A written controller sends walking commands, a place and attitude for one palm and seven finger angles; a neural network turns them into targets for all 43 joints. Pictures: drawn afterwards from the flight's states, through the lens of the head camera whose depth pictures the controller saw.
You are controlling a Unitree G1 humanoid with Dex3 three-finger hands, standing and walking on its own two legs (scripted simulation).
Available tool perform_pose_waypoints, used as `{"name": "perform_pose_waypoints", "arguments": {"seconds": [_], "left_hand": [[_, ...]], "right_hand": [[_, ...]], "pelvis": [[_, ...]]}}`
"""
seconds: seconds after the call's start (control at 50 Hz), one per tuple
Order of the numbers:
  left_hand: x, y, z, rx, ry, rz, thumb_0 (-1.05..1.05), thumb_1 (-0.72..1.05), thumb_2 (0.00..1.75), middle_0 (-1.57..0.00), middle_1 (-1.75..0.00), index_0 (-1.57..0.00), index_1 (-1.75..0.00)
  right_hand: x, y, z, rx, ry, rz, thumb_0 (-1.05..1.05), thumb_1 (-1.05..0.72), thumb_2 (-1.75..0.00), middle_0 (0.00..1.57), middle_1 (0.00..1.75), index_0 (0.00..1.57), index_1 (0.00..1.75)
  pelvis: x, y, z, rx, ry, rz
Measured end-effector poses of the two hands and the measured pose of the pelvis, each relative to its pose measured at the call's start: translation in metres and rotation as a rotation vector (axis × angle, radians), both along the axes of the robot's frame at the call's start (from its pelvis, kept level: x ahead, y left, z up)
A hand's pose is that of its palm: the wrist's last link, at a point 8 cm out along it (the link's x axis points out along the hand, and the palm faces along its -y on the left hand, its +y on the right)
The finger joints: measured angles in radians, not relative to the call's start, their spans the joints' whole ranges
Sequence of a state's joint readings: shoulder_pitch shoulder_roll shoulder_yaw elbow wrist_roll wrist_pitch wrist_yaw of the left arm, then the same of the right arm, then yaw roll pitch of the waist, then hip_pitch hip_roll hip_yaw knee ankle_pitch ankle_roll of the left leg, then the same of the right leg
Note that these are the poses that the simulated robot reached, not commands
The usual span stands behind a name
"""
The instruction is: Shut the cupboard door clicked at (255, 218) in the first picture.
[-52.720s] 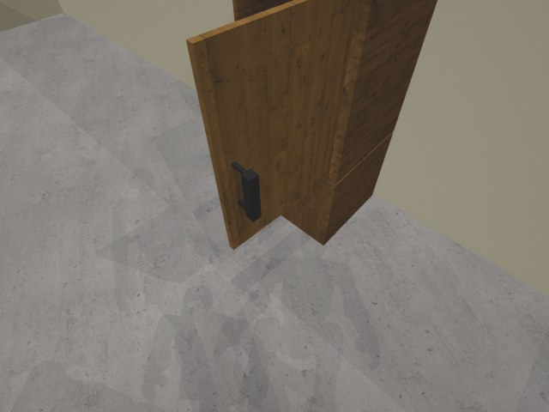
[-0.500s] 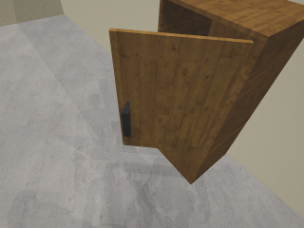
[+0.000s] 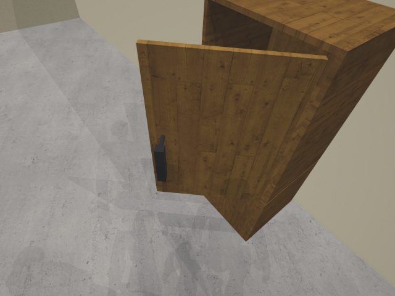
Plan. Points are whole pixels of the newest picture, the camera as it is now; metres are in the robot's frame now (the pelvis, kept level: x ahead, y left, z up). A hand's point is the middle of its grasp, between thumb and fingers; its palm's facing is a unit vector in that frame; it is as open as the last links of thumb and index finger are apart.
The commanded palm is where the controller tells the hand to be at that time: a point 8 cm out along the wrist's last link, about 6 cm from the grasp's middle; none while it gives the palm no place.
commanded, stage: shuffle to correct the standing spot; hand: left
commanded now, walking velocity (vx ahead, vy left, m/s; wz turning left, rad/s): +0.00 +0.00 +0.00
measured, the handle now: (162, 158) +0.52 +0.14 -0.10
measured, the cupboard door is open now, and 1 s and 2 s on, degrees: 47 47 47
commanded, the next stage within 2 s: come to a stop and stand still in 0.18 s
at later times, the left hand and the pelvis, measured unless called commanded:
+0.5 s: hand out of the picture +0.00 +0.12 -0.18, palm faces +0.04 -0.99 -0.15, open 7.3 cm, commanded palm none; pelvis +0.05 -0.03 +0.00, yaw -1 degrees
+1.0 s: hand out of the picture +0.06 +0.22 -0.17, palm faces +0.00 -0.96 -0.28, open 7.3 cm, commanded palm none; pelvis +0.01 +0.01 -0.01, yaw -1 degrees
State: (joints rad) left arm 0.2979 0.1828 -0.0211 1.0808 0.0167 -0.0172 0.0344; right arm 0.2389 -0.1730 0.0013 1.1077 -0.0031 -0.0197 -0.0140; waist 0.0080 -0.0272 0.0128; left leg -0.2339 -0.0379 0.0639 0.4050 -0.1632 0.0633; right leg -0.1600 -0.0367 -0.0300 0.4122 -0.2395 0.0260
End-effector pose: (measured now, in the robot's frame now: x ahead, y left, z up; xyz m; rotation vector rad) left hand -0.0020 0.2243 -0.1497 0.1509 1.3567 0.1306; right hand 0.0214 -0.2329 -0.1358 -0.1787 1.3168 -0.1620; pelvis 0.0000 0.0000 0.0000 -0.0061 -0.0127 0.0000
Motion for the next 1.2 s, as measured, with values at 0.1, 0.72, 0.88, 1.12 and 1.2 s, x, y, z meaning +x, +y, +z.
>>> {"name": "perform_pose_waypoints", "arguments": {"seconds": [0.1, 0.72, 0.88, 1.12, 1.2], "left_hand": [[0.004, 0.002, 0.001, 0.01, 0.006, 0.001, 0.0, 0.91, 0.89, -0.2, -0.3, -0.2, -0.3], [0.027, -0.039, -0.01, -0.019, 0.027, 0.04, 0.01, 0.91, 0.89, -0.21, -0.3, -0.2, -0.3], [0.046, 0.012, -0.002, 0.056, -0.076, -0.015, 0.01, 0.91, 0.89, -0.21, -0.3, -0.2, -0.3], [0.039, 0.047, 0.016, 0.106, -0.074, -0.049, 0.01, 0.91, 0.89, -0.2, -0.3, -0.2, -0.3], [0.029, 0.045, 0.014, 0.091, -0.027, -0.049, 0.01, 0.91, 0.89, -0.2, -0.3, -0.2, -0.3]], "right_hand": [[-0.002, -0.001, -0.001, 0.0, 0.018, -0.005, 0.0, -0.9, -0.9, 0.2, 0.3, 0.2, 0.3], [0.058, -0.022, -0.007, -0.023, -0.031, -0.025, 0.0, -0.91, -0.9, 0.2, 0.3, 0.19, 0.3], [0.066, 0.005, -0.008, 0.012, -0.172, 0.012, 0.0, -0.91, -0.9, 0.2, 0.3, 0.19, 0.3], [0.031, 0.02, -0.012, 0.04, -0.101, 0.014, 0.0, -0.92, -0.9, 0.2, 0.3, 0.2, 0.3], [0.017, 0.015, -0.012, 0.025, -0.048, 0.006, 0.0, -0.91, -0.9, 0.2, 0.3, 0.2, 0.3]], "pelvis": [[0.005, -0.001, 0.0, 0.001, 0.0, -0.001], [0.036, -0.022, -0.009, 0.01, 0.01, -0.015], [0.015, 0.003, -0.014, -0.011, 0.0, -0.015], [0.004, 0.02, -0.008, 0.005, 0.022, -0.028], [0.006, 0.02, -0.006, 0.008, 0.027, -0.03]]}}
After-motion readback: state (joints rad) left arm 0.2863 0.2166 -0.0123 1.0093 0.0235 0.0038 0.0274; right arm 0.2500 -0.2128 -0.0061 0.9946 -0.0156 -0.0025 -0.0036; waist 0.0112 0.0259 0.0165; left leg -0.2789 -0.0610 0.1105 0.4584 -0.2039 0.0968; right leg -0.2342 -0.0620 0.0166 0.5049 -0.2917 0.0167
